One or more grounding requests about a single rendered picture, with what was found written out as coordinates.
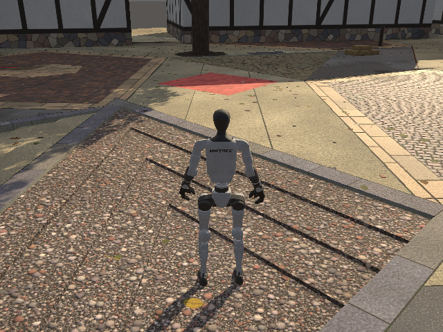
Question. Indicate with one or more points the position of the robot left forearm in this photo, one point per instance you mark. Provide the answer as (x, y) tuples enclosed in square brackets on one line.
[(186, 180)]

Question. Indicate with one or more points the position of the robot right upper arm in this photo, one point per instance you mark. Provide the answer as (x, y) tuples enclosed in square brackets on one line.
[(243, 146)]

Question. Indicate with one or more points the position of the robot left hand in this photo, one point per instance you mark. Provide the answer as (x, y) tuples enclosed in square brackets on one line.
[(189, 190)]

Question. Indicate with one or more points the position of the robot right hand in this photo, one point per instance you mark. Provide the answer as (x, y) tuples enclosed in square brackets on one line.
[(256, 194)]

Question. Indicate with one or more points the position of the robot right forearm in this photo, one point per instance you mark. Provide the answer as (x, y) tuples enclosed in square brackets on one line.
[(256, 181)]

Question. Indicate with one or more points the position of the robot left upper arm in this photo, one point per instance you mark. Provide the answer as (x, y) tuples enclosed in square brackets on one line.
[(199, 146)]

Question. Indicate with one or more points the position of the right robot foot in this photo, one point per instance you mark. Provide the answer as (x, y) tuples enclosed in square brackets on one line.
[(238, 278)]

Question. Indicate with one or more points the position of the robot left thigh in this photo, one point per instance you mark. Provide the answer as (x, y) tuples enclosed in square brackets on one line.
[(204, 209)]

